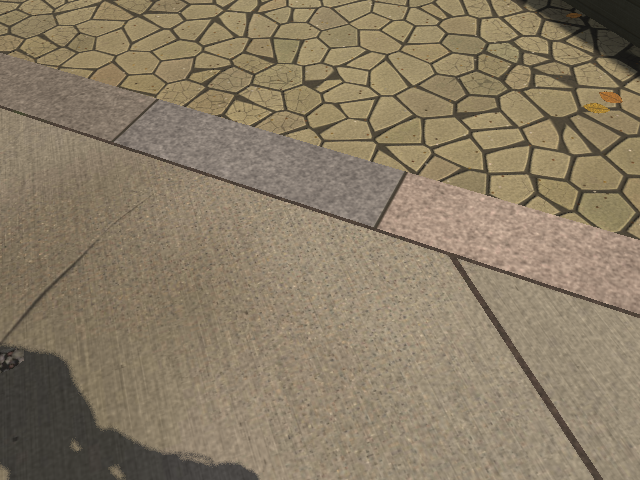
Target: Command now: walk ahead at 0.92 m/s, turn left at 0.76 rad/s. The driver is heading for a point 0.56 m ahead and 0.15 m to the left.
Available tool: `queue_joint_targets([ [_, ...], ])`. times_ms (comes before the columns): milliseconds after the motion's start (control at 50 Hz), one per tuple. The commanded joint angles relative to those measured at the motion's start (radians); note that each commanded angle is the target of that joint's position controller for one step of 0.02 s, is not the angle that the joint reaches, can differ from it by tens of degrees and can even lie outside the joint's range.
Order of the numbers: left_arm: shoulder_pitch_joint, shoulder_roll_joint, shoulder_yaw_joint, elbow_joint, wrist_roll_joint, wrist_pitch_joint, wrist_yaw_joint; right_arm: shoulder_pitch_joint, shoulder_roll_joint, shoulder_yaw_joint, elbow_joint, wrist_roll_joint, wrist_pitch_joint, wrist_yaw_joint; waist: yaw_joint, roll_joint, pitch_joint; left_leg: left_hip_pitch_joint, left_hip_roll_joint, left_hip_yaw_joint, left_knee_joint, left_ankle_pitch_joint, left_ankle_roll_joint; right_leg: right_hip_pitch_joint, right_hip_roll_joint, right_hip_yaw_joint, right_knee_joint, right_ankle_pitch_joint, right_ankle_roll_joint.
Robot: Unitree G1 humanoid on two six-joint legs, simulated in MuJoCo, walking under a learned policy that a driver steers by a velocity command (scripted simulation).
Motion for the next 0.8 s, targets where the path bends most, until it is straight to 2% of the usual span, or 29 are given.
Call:
queue_joint_targets([
  [20,0.144,0.114,0.045,0.014,-0.017,-0.023,-0.001,-0.156,-0.051,-0.01,-0.119,-0.022,0.005,0.03,0.087,-0.145,0.101,-0.457,0.104,-0.013,0.128,0.069,-0.007,0.278,-0.271,0.237,-0.274,-0.121,-0.076],
  [60,0.178,0.105,0.045,0.046,-0.022,-0.036,-0.01,-0.223,-0.036,-0.005,-0.147,-0.023,0.014,0.042,0.083,-0.132,0.128,-0.504,0.113,-0.009,0.159,0.128,-0.011,0.268,-0.265,0.14,-0.291,0.027,-0.075],
  [120,0.163,0.086,0.04,0.083,-0.017,-0.053,-0.015,-0.325,-0.033,0.006,-0.196,-0.021,0.019,0.054,0.051,-0.133,0.178,-0.482,0.116,0.018,0.077,0.227,-0.011,0.198,-0.238,-0.022,-0.324,0.237,-0.064],
  [180,0.183,0.1,0.042,0.124,-0.017,-0.056,-0.008,-0.434,-0.026,0.026,-0.23,-0.024,0.018,0.072,0.057,-0.077,0.223,-0.339,0.088,0.149,-0.158,0.291,0.031,0.158,-0.196,-0.175,-0.352,0.459,-0.03],
  [200,0.191,0.123,0.044,0.133,-0.017,-0.056,-0.005,-0.457,-0.014,0.035,-0.242,-0.02,0.017,0.077,0.053,-0.077,0.223,-0.242,0.064,0.195,-0.246,0.294,0.057,0.145,-0.198,-0.21,-0.334,0.651,-0.014],
  [240,0.23,0.184,0.057,0.147,-0.017,-0.047,0.007,-0.42,-0.034,0.033,-0.227,-0.012,0.018,0.068,0.021,-0.109,0.147,-0.084,-0.032,0.275,-0.3,0.255,0.097,0.236,-0.213,-0.235,-0.189,1.215,0.0],
  [260,0.218,0.226,0.068,0.143,-0.012,-0.032,0.015,-0.327,-0.06,0.024,-0.205,-0.009,0.016,0.06,-0.041,-0.139,0.081,0.018,-0.063,0.269,-0.316,0.204,0.117,0.27,-0.237,-0.231,-0.042,1.374,0.003],
  [280,0.183,0.264,0.08,0.133,-0.005,-0.012,0.022,-0.156,-0.1,0.006,-0.16,-0.008,0.013,0.049,-0.136,-0.162,-0.017,0.203,-0.094,0.243,-0.316,0.141,0.141,0.249,-0.265,-0.215,0.179,1.457,-0.008],
  [300,0.139,0.274,0.083,0.11,-0.001,0.0,0.019,0.075,-0.158,-0.025,-0.088,-0.011,0.005,0.03,-0.232,-0.151,-0.125,0.484,-0.108,0.172,-0.382,0.119,0.177,0.132,-0.269,-0.19,0.47,1.344,-0.027],
  [320,0.145,0.227,0.077,0.114,0.006,0.002,0.001,0.125,-0.21,-0.055,-0.046,-0.006,0.007,0.001,-0.212,-0.036,-0.127,0.698,-0.061,0.053,-0.453,0.062,0.197,-0.105,-0.149,-0.185,0.825,0.568,-0.016],
  [340,0.213,0.084,0.037,0.024,0.001,-0.014,-0.017,0.004,-0.332,-0.077,-0.085,-0.026,0.026,-0.014,-0.038,0.229,-0.16,0.916,0.199,-0.447,-0.499,0.115,0.322,-0.531,0.004,-0.119,1.234,-0.244,0.042],
  [360,0.098,0.159,0.04,-0.05,-0.011,-0.04,-0.015,0.06,-0.344,-0.09,-0.117,-0.015,0.037,-0.019,-0.123,0.091,-0.318,0.985,0.261,-0.722,-0.708,-0.067,0.412,-0.66,0.011,0.099,1.292,-0.149,0.028],
  [380,0.021,0.169,0.035,-0.071,-0.012,-0.056,-0.015,0.044,-0.311,-0.086,-0.096,-0.009,0.033,-0.03,-0.104,0.007,-0.171,0.852,0.264,-0.724,-0.823,-0.125,0.368,-0.701,-0.045,0.13,1.204,-0.082,0.021],
  [400,0.028,0.167,0.029,-0.061,-0.009,-0.061,-0.014,0.008,-0.255,-0.073,-0.083,-0.007,0.022,-0.036,-0.039,-0.079,-0.023,0.652,0.235,-0.646,-0.858,-0.076,0.324,-0.655,-0.088,0.12,1.082,-0.044,0.02],
  [440,0.083,0.151,0.02,-0.036,0.02,-0.024,-0.014,-0.09,-0.195,-0.046,-0.093,-0.006,-0.007,-0.048,0.073,-0.125,0.096,0.351,0.157,-0.465,-0.859,0.182,0.291,-0.507,-0.135,0.113,0.959,-0.083,0.047],
  [460,0.107,0.144,0.019,-0.028,0.025,0.0,-0.015,-0.106,-0.162,-0.031,-0.095,0.0,-0.022,-0.046,0.104,-0.134,0.121,0.241,0.142,-0.399,-0.859,0.409,0.288,-0.442,-0.15,0.1,0.9,-0.112,0.066],
  [500,0.065,0.112,0.012,-0.051,0.018,0.02,-0.017,-0.11,-0.162,-0.026,-0.079,0.005,-0.05,-0.033,0.118,-0.121,0.144,0.108,0.078,-0.252,-0.859,0.787,0.252,-0.343,-0.138,0.038,0.706,-0.058,0.082],
  [540,-0.001,0.06,-0.005,-0.072,0.007,0.018,-0.025,-0.106,-0.15,-0.025,-0.053,0.011,-0.058,-0.025,0.098,-0.068,0.125,0.091,-0.016,-0.115,-0.821,0.978,0.177,-0.26,-0.098,-0.013,0.488,0.145,0.059],
  [580,-0.034,0.037,-0.012,-0.06,-0.011,0.01,-0.031,-0.058,-0.119,-0.019,-0.026,0.023,-0.061,-0.021,0.039,-0.005,0.066,0.156,-0.051,-0.072,-0.799,0.935,0.109,-0.171,-0.04,-0.049,0.294,0.401,0.025],
  [600,-0.054,0.038,-0.011,-0.055,-0.017,0.007,-0.031,-0.027,-0.111,-0.016,-0.012,0.029,-0.062,-0.023,0.011,0.011,0.049,0.21,-0.035,-0.085,-0.801,0.902,0.092,-0.154,-0.018,-0.05,0.234,0.483,0.012],
  [640,-0.079,0.06,-0.004,-0.053,-0.015,0.002,-0.027,0.012,-0.118,-0.017,0.01,0.024,-0.058,-0.035,-0.011,0.024,0.048,0.331,0.002,-0.119,-0.776,0.896,0.061,-0.142,0.014,-0.036,0.137,0.519,-0.013],
  [660,-0.039,0.084,0.005,-0.037,-0.01,-0.004,-0.022,0.013,-0.134,-0.022,0.014,0.016,-0.056,-0.045,0.005,0.037,0.033,0.39,0.022,-0.143,-0.727,0.916,0.043,-0.104,0.032,-0.016,0.105,0.498,-0.025],
  [680,0.052,0.114,0.018,-0.003,-0.007,-0.011,-0.016,-0.01,-0.157,-0.029,0.012,0.007,-0.053,-0.053,0.05,0.055,0.007,0.433,0.039,-0.157,-0.641,0.958,0.029,-0.037,0.045,0.006,0.094,0.466,-0.036],
  [700,0.189,0.136,0.029,0.046,-0.006,-0.024,-0.012,-0.068,-0.173,-0.034,0.004,0.007,-0.049,-0.057,0.137,0.048,-0.017,0.443,0.027,-0.137,-0.481,0.938,0.011,0.06,0.026,0.022,0.029,0.512,-0.046],
  [720,0.29,0.184,0.042,0.086,-0.004,-0.038,-0.006,-0.078,-0.152,-0.031,-0.008,0.01,-0.047,-0.059,0.181,-0.016,-0.054,0.402,-0.038,-0.104,-0.247,0.714,-0.011,0.172,-0.06,0.069,-0.002,0.805,-0.053],
  [740,0.277,0.238,0.049,0.075,0.013,-0.039,-0.011,0.144,-0.012,-0.008,-0.001,0.031,-0.037,-0.061,0.057,-0.291,-0.209,0.179,-0.177,-0.049,0.157,-0.248,-0.053,0.447,-0.379,0.343,0.198,1.496,-0.216],
  [760,0.288,0.212,0.054,0.06,-0.012,-0.024,-0.025,0.25,-0.05,-0.007,0.028,0.048,-0.029,-0.072,0.056,-0.267,-0.405,0.048,-0.224,-0.145,0.336,-0.328,-0.053,0.567,-0.468,0.614,0.139,1.486,-0.322],
  [780,0.18,0.161,0.049,0.028,-0.036,-0.011,-0.024,0.183,-0.092,-0.01,0.047,0.022,-0.018,-0.074,0.044,-0.119,-0.346,0.055,-0.163,-0.184,0.334,-0.196,-0.06,0.422,-0.419,0.552,0.055,1.211,-0.303],
  [800,0.082,0.092,0.03,0.021,-0.04,-0.004,-0.02,0.079,-0.103,-0.008,0.027,0.006,-0.011,-0.067,0.032,-0.06,-0.217,0.038,-0.119,-0.144,0.274,-0.14,-0.069,0.283,-0.353,0.455,0.007,0.986,-0.265],
])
